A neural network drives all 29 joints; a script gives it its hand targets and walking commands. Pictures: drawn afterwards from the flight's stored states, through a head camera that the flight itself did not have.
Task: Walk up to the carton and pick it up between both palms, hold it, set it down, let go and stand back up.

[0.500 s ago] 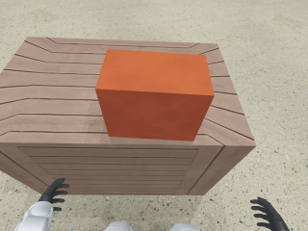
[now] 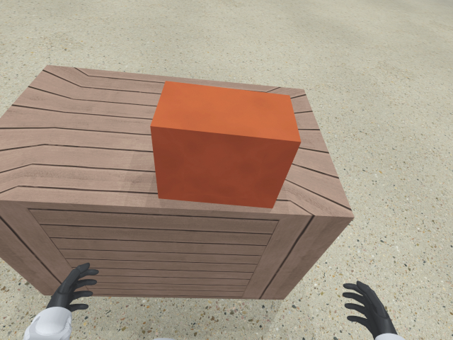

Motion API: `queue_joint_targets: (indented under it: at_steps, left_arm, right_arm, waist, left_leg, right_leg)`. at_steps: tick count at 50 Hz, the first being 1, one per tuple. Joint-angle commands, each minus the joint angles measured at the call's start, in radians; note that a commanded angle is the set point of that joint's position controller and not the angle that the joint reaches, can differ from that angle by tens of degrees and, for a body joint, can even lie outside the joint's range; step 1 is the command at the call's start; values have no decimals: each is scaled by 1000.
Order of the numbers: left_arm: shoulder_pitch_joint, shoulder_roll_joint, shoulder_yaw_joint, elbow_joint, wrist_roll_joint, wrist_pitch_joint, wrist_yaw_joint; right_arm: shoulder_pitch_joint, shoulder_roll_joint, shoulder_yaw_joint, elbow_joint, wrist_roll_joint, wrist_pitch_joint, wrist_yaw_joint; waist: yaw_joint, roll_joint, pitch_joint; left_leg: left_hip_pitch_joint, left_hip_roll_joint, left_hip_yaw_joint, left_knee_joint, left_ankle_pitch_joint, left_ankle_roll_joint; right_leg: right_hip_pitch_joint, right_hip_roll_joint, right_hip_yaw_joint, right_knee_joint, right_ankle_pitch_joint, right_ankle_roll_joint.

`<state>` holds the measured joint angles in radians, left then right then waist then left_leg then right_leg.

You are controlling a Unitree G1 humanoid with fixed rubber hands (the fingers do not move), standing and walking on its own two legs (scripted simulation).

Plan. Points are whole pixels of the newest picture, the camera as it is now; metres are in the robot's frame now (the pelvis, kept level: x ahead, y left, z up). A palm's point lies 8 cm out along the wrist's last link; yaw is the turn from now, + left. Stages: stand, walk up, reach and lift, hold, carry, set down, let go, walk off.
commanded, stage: reach and lift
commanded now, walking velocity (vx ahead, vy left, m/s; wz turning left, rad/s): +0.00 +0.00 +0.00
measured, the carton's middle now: (222, 148) +0.52 +0.01 +0.03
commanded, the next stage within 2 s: none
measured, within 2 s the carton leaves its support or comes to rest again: neither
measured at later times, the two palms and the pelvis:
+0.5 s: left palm (70, 280) +0.21 +0.26 -0.01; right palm (377, 319) +0.16 -0.25 +0.00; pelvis -0.01 +0.01 +0.01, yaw -2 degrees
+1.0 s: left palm (49, 253) +0.23 +0.28 +0.05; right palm (365, 303) +0.17 -0.22 +0.04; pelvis -0.01 +0.01 +0.01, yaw -2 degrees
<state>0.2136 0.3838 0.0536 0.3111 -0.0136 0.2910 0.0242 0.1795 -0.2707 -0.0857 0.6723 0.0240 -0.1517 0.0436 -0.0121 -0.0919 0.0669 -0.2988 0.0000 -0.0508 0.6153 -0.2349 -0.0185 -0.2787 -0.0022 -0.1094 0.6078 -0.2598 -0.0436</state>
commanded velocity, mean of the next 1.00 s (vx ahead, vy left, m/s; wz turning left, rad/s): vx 0.00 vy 0.00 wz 0.00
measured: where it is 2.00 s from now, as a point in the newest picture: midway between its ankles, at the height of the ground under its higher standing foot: outside the picture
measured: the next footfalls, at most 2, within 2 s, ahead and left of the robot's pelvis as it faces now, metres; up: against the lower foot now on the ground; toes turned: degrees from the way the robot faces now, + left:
none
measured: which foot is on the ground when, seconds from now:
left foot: down 0.00-1.00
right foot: down 0.00-1.00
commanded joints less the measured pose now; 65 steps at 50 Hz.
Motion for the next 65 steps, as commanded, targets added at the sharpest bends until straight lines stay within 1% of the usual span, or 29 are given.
queue_joint_targets:
  at_steps: [1,5,7,8,9,10,11,12,14,15,17,19,21,23,25,27,28,30,31,35,38,41,44,47,49,53,56,61,65]
  left_arm:
    - [-279,192,83,-273,-110,-27,1]
    - [-266,157,45,-285,-115,-2,8]
    - [-259,118,26,-286,-107,9,15]
    - [-265,86,3,-275,-98,6,23]
    - [-281,43,-40,-271,-78,-8,38]
    - [-264,20,-62,-260,-33,-33,54]
    - [-216,11,-35,-197,-8,-55,54]
    - [-223,24,-35,-223,-59,-67,50]
    - [-261,20,-39,-181,-71,-83,39]
    - [-267,25,-30,-177,-105,-96,35]
    - [-269,54,-16,-164,-194,-107,16]
    - [-169,37,11,-170,-195,-113,-5]
    - [-40,58,59,-217,-186,-154,-24]
    - [58,101,100,-273,-181,-213,-43]
    - [101,131,124,-296,-190,-287,-55]
    - [58,158,122,-310,-211,-354,-56]
    - [45,168,118,-305,-218,-379,-56]
    - [-33,191,90,-328,-251,-422,-47]
    - [-60,192,70,-337,-269,-438,-43]
    - [-131,214,10,-351,-335,-452,-40]
    - [-186,212,-11,-347,-342,-423,-50]
    - [-193,214,-24,-393,-365,-396,-48]
    - [-230,215,-10,-340,-362,-347,-55]
    - [-276,197,-8,-311,-358,-279,-46]
    - [-291,187,-9,-301,-364,-245,-44]
    - [-339,180,9,-339,-363,-200,-33]
    - [-366,190,28,-350,-363,-182,-43]
    - [-412,227,69,-456,-372,-184,-44]
    - [-437,238,105,-449,-368,-159,-59]
  right_arm:
    - [-9,-80,-13,-427,96,40,-37]
    - [8,-95,-13,-451,141,102,-35]
    - [-14,-139,-37,-466,154,131,-24]
    - [-41,-169,-53,-484,152,146,-9]
    - [-108,-230,-97,-467,127,159,19]
    - [-130,-294,-144,-452,117,156,45]
    - [-125,-314,-155,-418,116,140,54]
    - [-147,-289,-164,-445,117,130,62]
    - [-194,-303,-157,-470,120,121,71]
    - [-207,-270,-144,-465,124,125,69]
    - [-174,-162,-111,-467,128,125,42]
    - [-68,-115,-71,-514,150,116,8]
    - [74,-68,8,-585,187,95,-14]
    - [119,-65,56,-637,221,36,-31]
    - [162,-56,83,-666,222,-7,-53]
    - [129,-43,94,-693,223,-36,-68]
    - [129,-35,94,-678,226,-43,-73]
    - [80,-23,86,-704,230,-45,-78]
    - [59,-13,83,-724,226,-41,-83]
    - [26,-11,80,-777,251,-10,-94]
    - [-15,-20,87,-770,276,35,-102]
    - [-31,-40,65,-811,308,63,-103]
    - [-82,-63,43,-845,314,100,-105]
    - [-145,-101,0,-859,307,138,-98]
    - [-164,-113,-19,-895,306,155,-97]
    - [-189,-126,-47,-884,303,193,-93]
    - [-191,-125,-49,-875,302,214,-105]
    - [-230,-134,-30,-894,324,232,-119]
    - [-276,-162,-20,-881,338,239,-138]
  waist:
    - [-6,-35,-127]
    - [-5,23,-90]
    - [-8,86,-102]
    - [-15,162,-102]
    - [-30,334,-112]
    - [-42,524,-149]
    - [-33,479,-178]
    - [-28,391,-204]
    - [-29,326,-172]
    - [-19,252,-147]
    - [-16,47,-53]
    - [-2,-2,-19]
    - [34,34,-135]
    - [43,3,-206]
    - [69,4,-219]
    - [91,4,-188]
    - [86,26,-182]
    - [77,34,-125]
    - [73,41,-120]
    - [35,52,-97]
    - [25,56,-86]
    - [29,90,-112]
    - [32,115,-104]
    - [35,149,-94]
    - [35,131,-112]
    - [42,165,-135]
    - [36,145,-136]
    - [47,162,-217]
    - [45,147,-254]
  left_leg:
    - [589,-88,50,32,6,14]
    - [660,-71,-12,13,-67,7]
    - [520,-1,-63,-78,-210,33]
    - [321,58,-81,-188,-355,64]
    - [-66,164,-97,-414,-634,102]
    - [-446,259,-131,-602,-821,130]
    - [-524,253,-120,-583,-719,132]
    - [-434,227,-96,-535,-604,106]
    - [-461,211,-82,-533,-696,123]
    - [-370,164,-35,-492,-536,98]
    - [-28,49,41,-343,-229,42]
    - [234,-1,61,-262,35,23]
    - [337,-6,67,-230,298,19]
    - [387,-8,47,-226,357,14]
    - [346,-25,57,-222,369,15]
    - [331,-33,64,-213,328,18]
    - [327,-29,62,-214,297,13]
    - [297,-17,55,-222,188,18]
    - [294,-13,57,-231,161,20]
    - [378,1,38,-213,79,13]
    - [479,-3,19,-185,62,6]
    - [523,14,-4,-199,44,-4]
    - [538,19,-8,-210,17,-7]
    - [494,41,-13,-266,-37,-9]
    - [478,50,-14,-280,-39,-6]
    - [428,70,0,-320,-21,-9]
    - [438,64,16,-311,37,-8]
    - [475,54,31,-279,192,-14]
    - [495,43,38,-250,314,-15]
  right_leg:
    - [-474,-212,212,-434,-517,-121]
    - [-549,-220,208,-432,-487,-138]
    - [-388,-156,166,-357,-354,-103]
    - [-183,-81,124,-273,-241,-55]
    - [231,56,41,-97,-25,31]
    - [657,170,-20,77,174,98]
    - [748,173,-6,93,266,93]
    - [686,140,31,37,250,83]
    - [657,132,41,21,141,99]
    - [562,106,52,-38,107,87]
    - [170,-8,130,-242,-111,55]
    - [-48,-51,159,-349,-41,31]
    - [26,-43,163,-298,410,76]
    - [75,-35,154,-298,549,97]
    - [121,-43,167,-295,578,106]
    - [89,-55,189,-303,528,115]
    - [75,-64,201,-314,460,109]
    - [-10,-66,212,-344,213,91]
    - [-34,-65,205,-345,153,83]
    - [-181,-82,201,-390,-97,31]
    - [-309,-99,182,-414,-170,-15]
    - [-325,-85,155,-413,-155,-27]
    - [-335,-82,155,-422,-169,-34]
    - [-278,-52,143,-404,-145,-18]
    - [-239,-42,141,-399,-119,-7]
    - [-152,-15,144,-386,-82,18]
    - [-128,-17,152,-393,-34,26]
    - [-89,-21,163,-377,101,45]
    - [-53,-23,165,-363,244,62]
